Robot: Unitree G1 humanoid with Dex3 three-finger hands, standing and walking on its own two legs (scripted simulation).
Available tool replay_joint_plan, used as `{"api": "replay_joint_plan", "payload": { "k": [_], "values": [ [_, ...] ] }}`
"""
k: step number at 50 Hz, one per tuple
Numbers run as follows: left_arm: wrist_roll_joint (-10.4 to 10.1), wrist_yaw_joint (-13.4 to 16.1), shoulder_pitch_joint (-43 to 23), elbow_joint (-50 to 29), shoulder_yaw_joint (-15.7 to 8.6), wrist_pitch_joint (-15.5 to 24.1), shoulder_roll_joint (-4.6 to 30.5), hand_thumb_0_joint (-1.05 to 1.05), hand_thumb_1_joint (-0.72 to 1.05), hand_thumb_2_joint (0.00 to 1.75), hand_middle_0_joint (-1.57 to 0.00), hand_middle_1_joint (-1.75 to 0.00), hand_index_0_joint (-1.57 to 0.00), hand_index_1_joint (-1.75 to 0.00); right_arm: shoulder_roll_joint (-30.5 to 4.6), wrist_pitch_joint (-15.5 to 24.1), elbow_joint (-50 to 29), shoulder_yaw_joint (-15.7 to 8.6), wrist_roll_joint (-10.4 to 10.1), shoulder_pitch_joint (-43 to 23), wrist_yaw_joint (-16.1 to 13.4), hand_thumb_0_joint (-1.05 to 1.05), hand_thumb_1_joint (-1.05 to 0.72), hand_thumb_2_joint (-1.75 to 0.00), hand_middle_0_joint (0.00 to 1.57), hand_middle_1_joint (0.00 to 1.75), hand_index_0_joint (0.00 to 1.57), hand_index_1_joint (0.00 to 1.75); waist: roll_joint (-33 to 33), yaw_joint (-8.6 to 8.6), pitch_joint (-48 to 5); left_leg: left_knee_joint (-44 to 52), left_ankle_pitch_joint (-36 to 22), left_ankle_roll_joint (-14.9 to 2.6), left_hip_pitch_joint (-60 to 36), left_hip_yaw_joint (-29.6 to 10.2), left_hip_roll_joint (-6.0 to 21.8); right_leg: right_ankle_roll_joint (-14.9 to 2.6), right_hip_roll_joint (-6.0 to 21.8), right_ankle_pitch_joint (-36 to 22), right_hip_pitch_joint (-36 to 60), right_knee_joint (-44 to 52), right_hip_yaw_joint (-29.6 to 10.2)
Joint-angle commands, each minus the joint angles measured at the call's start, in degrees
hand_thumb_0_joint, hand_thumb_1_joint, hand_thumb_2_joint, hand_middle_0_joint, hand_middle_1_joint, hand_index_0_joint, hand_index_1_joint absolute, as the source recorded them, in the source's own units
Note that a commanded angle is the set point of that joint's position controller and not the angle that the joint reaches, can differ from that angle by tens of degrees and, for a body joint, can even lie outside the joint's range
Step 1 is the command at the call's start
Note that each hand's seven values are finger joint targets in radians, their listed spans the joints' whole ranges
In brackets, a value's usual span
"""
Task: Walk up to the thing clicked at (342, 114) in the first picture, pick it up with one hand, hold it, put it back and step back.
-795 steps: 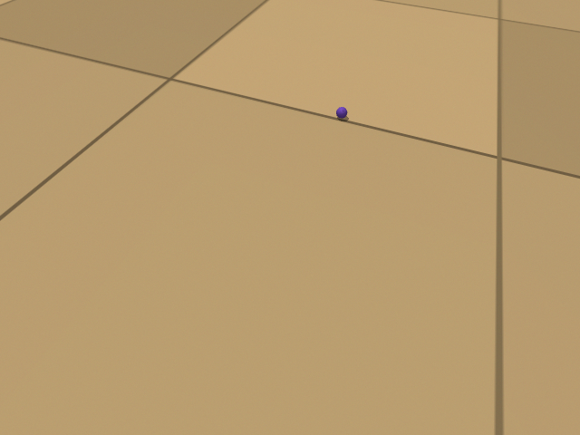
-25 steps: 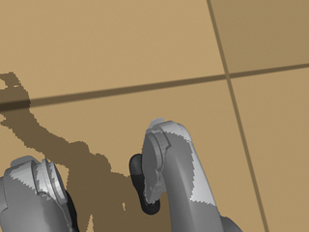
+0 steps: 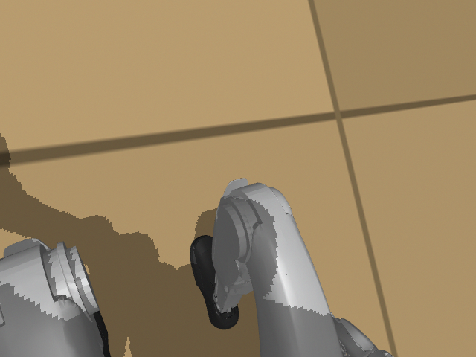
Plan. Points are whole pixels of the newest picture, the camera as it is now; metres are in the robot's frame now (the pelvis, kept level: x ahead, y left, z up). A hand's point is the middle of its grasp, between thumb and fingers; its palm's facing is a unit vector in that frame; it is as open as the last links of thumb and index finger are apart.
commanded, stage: rest palm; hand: left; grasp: from above
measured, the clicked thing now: out of the picture +0.46 +0.31 -0.27
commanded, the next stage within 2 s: close in 0.28 s
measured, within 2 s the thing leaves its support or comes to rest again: neither
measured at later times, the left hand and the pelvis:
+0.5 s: hand out of the picture +0.45 +0.30 -0.25, palm faces -0.45 -0.15 -0.88, open 13.7 cm; pelvis +0.00 +0.00 +0.00, yaw -1 degrees
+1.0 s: hand out of the picture +0.45 +0.31 -0.25, palm faces -0.46 -0.16 -0.87, open 12.2 cm; pelvis -0.01 +0.00 +0.00, yaw -2 degrees
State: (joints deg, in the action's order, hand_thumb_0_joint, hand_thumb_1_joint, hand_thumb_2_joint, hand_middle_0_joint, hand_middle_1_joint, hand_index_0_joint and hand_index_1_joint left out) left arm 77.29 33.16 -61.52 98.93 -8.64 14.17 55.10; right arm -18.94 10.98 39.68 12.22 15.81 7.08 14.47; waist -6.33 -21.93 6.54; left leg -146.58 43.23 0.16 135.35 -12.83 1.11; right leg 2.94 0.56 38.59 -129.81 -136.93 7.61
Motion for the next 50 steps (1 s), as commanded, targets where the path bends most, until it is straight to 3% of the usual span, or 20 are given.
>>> {"api": "replay_joint_plan", "payload": {
  "k": [1, 4, 6, 8, 11, 19, 25, 27, 28, 29, 32, 34, 35, 36, 38, 41, 43, 46, 49, 50],
  "values": [
    [0.05, 4.21, -15.21, -5.73, -0.85, -0.03, 12.49, 0.00, -0.49, 1.05, -0.14, -0.96, -0.10, -1.00, -17.91, 0.06, 1.52, -4.94, -0.41, 12.37, 0.21, 0.00, -0.90, -0.90, 0.20, 0.30, 0.20, 0.30, 31.64, -1.80, -37.68, 16.07, -17.47, -0.11, -30.79, 5.77, 0.23, -4.22, -3.25, -17.48, 19.74, 9.89, 6.60],
    [0.18, 4.26, -14.95, -2.84, -0.01, -0.87, 10.06, 0.00, -0.54, 1.04, -0.09, -0.98, -0.07, -1.00, -17.99, 0.33, 1.12, -4.36, 0.03, 11.94, 0.80, 0.00, -0.90, -0.90, 0.20, 0.30, 0.20, 0.30, 30.38, -3.56, -34.60, 15.75, -18.06, -0.11, -30.55, 5.29, 0.33, -3.82, -3.16, -17.88, 17.71, 9.39, 7.27],
    [0.10, 4.41, -15.42, -1.65, 0.48, -1.10, 10.84, 0.00, -0.55, 1.05, -0.10, -0.98, -0.06, -1.01, -18.91, 0.82, 0.75, -4.51, 0.07, 11.17, 0.88, 0.00, -0.90, -0.90, 0.20, 0.30, 0.20, 0.30, 30.15, -3.71, -32.81, 15.50, -14.66, -0.47, -28.74, 5.57, 0.11, -3.87, -3.07, -15.65, 17.36, 10.01, 6.83],
    [0.25, 4.86, -16.37, -3.28, -1.23, -1.23, 13.76, 0.00, -0.54, 1.06, -0.09, -1.00, -0.06, -1.03, -18.82, 0.96, 0.64, -3.69, 0.11, 11.24, 0.99, 0.00, -0.90, -0.90, 0.20, 0.30, 0.20, 0.30, 29.56, -2.88, -34.20, 15.93, -14.44, -0.59, -28.26, 5.49, 0.09, -3.85, -3.13, -15.39, 19.05, 10.34, 6.80],
    [-0.20, 4.47, -15.16, -1.37, -0.15, -1.35, 11.88, 0.00, -0.55, 1.06, -0.08, -1.01, -0.05, -1.04, -18.71, 1.47, 0.14, -3.39, 0.10, 10.69, 1.10, 0.00, -0.90, -0.90, 0.20, 0.30, 0.20, 0.30, 29.12, -3.59, -33.32, 15.70, -13.90, -0.52, -28.09, 5.25, 0.27, -3.76, -3.18, -15.08, 18.74, 10.07, 6.85],
    [-1.10, 4.84, -15.76, -3.41, -0.33, -1.03, 14.38, 0.00, -0.52, 1.09, -0.10, -1.06, -0.07, -1.09, -19.21, 1.90, 0.16, -2.58, 0.18, 11.23, 1.14, 0.00, -0.90, -0.91, 0.20, 0.30, 0.20, 0.30, 30.29, -3.11, -36.90, 14.95, -16.57, -0.61, -28.71, 5.37, 0.51, -3.75, -3.92, -17.59, 22.78, 10.75, 6.69],
    [-1.21, 5.46, -15.32, -2.35, -0.08, -1.21, 15.86, 0.00, -0.43, 1.05, -0.15, -1.04, -0.14, -1.06, -19.79, 2.12, 0.11, -1.87, 0.16, 10.92, 0.81, 0.00, -0.90, -0.90, 0.20, 0.30, 0.20, 0.30, 28.46, -3.36, -35.59, 14.01, -15.32, -1.02, -26.49, 5.63, 0.58, -3.45, -4.08, -17.26, 23.47, 11.42, 6.48],
    [-1.34, 5.12, -14.80, -0.90, 0.74, -1.49, 14.75, 0.00, -0.41, 0.99, -0.15, -1.02, -0.15, -1.03, -19.77, 2.45, -0.12, -1.93, 0.07, 9.92, 0.85, 0.00, -0.90, -0.90, 0.20, 0.30, 0.20, 0.30, 28.38, -3.65, -32.48, 14.42, -13.55, -0.91, -25.66, 5.36, 0.60, -3.55, -3.94, -15.47, 21.36, 11.05, 6.77],
    [-1.47, 5.16, -15.65, -2.73, -0.49, -1.36, 15.86, 0.00, -0.41, 1.01, -0.16, -1.02, -0.15, -1.03, -19.70, 2.35, -0.13, -1.68, 0.32, 10.90, 0.86, 0.00, -0.90, -0.90, 0.20, 0.30, 0.20, 0.30, 28.51, -3.75, -34.46, 14.70, -15.11, -0.81, -27.28, 5.00, 0.73, -3.50, -4.06, -16.56, 22.20, 11.26, 7.23],
    [-1.23, 4.87, -15.77, -2.69, 0.41, -1.57, 15.04, 0.00, -0.40, 0.98, -0.16, -1.02, -0.16, -1.03, -20.14, 2.42, -0.33, -1.95, 0.06, 10.71, 0.83, 0.00, -0.90, -0.90, 0.20, 0.30, 0.20, 0.30, 29.73, -4.02, -34.44, 15.13, -15.13, -0.55, -28.41, 4.78, 0.77, -3.69, -3.93, -16.62, 21.73, 10.74, 7.11],
    [-1.76, 4.82, -13.83, -3.07, -0.41, -1.90, 15.45, 0.00, -0.39, 0.97, -0.18, -1.01, -0.17, -1.01, -19.56, 2.40, -0.28, -1.85, -0.01, 10.55, 0.94, 0.00, -0.90, -0.90, 0.20, 0.30, 0.20, 0.30, 30.65, -2.74, -36.35, 15.25, -16.88, -0.25, -29.28, 4.53, 0.87, -3.72, -4.00, -18.00, 23.02, 10.68, 7.27],
    [-1.88, 4.18, -14.81, -2.38, 0.67, -2.07, 13.84, 0.00, -0.36, 0.96, -0.18, -1.01, -0.19, -1.01, -19.24, 2.52, -0.23, -1.51, 0.21, 10.67, 1.29, 0.00, -0.90, -0.90, 0.20, 0.30, 0.20, 0.30, 29.67, -4.16, -33.63, 14.82, -15.87, -0.54, -27.29, 4.65, 0.81, -3.50, -3.95, -17.56, 21.80, 10.65, 7.41],
    [-2.08, 4.28, -15.55, -4.47, -0.03, -2.02, 15.21, 0.00, -0.36, 0.96, -0.18, -1.02, -0.18, -1.01, -19.58, 2.34, -0.08, -1.86, -0.02, 10.65, 1.04, 0.00, -0.90, -0.90, 0.20, 0.30, 0.20, 0.30, 30.64, -3.32, -35.77, 15.10, -16.42, -0.46, -28.38, 4.68, 0.82, -3.70, -4.15, -17.84, 22.57, 11.01, 7.32],
    [-2.02, 3.84, -15.15, -2.65, 1.02, -2.24, 14.03, 0.00, -0.35, 0.94, -0.19, -1.01, -0.20, -1.01, -19.95, 2.55, -0.40, -2.10, -0.22, 10.24, 1.09, 0.00, -0.90, -0.90, 0.20, 0.30, 0.20, 0.30, 30.21, -3.85, -33.37, 14.76, -15.29, -0.52, -27.83, 4.81, 0.76, -3.69, -3.76, -16.96, 21.19, 10.57, 7.18],
    [-2.03, 3.62, -15.00, -4.33, 0.63, -2.24, 14.90, 0.00, -0.32, 0.92, -0.20, -1.01, -0.21, -1.00, -20.00, 2.52, -0.51, -2.04, -0.29, 10.37, 1.15, 0.00, -0.90, -0.90, 0.20, 0.30, 0.20, 0.30, 30.77, -3.23, -35.17, 14.87, -16.79, -0.36, -29.11, 4.70, 0.90, -3.74, -4.01, -17.97, 22.06, 10.69, 7.16],
    [-2.26, 3.48, -15.30, -5.08, 0.05, -1.96, 14.84, 0.00, -0.28, 0.90, -0.22, -1.01, -0.24, -0.99, -19.71, 2.53, -0.50, -1.96, -0.44, 10.91, 1.24, 0.00, -0.90, -0.90, 0.20, 0.30, 0.20, 0.30, 31.57, -3.36, -34.52, 15.86, -16.67, -0.07, -29.47, 4.19, 0.90, -3.80, -3.73, -17.42, 21.10, 10.61, 7.61],
    [-2.11, 2.89, -14.11, -2.91, 1.18, -1.90, 13.01, 0.00, -0.26, 0.88, -0.22, -1.00, -0.25, -0.98, -19.28, 2.64, -0.59, -1.65, -0.21, 10.43, 1.54, 0.00, -0.90, -0.90, 0.20, 0.30, 0.20, 0.30, 30.65, -4.00, -32.57, 15.52, -16.49, -0.01, -29.22, 4.04, 0.99, -3.74, -3.75, -17.11, 19.88, 10.33, 7.89],
    [-2.21, 3.41, -15.54, -6.08, 0.31, -1.27, 14.95, 0.00, -0.23, 0.88, -0.24, -1.02, -0.27, -0.99, -19.74, 2.20, -0.62, -1.91, -0.39, 10.93, 1.17, 0.00, -0.90, -0.90, 0.20, 0.30, 0.20, 0.30, 31.72, -3.08, -36.59, 15.56, -17.86, -0.15, -30.06, 4.42, 0.82, -3.83, -3.88, -18.54, 22.85, 11.02, 7.41],
    [-2.34, 2.98, -14.04, -2.33, 2.14, -1.21, 11.26, 0.00, -0.16, 0.87, -0.27, -1.03, -0.31, -0.98, -19.32, 2.42, -0.83, -1.38, -0.14, 10.67, 1.54, 0.00, -0.90, -0.90, 0.20, 0.30, 0.20, 0.30, 29.72, -4.60, -31.53, 15.57, -15.63, -0.11, -28.51, 3.85, 0.89, -3.69, -3.72, -16.57, 19.48, 10.46, 8.21],
    [-2.54, 3.21, -14.86, -3.21, 2.29, -0.85, 12.52, 0.00, -0.14, 0.87, -0.28, -1.02, -0.32, -0.98, -19.46, 2.50, -0.96, -1.23, -0.27, 10.00, 1.44, 0.00, -0.90, -0.90, 0.20, 0.30, 0.20, 0.30, 29.25, -4.42, -31.84, 15.55, -14.84, -0.28, -27.91, 3.90, 0.95, -3.61, -3.91, -16.06, 20.25, 11.03, 8.00]
  ]
}}
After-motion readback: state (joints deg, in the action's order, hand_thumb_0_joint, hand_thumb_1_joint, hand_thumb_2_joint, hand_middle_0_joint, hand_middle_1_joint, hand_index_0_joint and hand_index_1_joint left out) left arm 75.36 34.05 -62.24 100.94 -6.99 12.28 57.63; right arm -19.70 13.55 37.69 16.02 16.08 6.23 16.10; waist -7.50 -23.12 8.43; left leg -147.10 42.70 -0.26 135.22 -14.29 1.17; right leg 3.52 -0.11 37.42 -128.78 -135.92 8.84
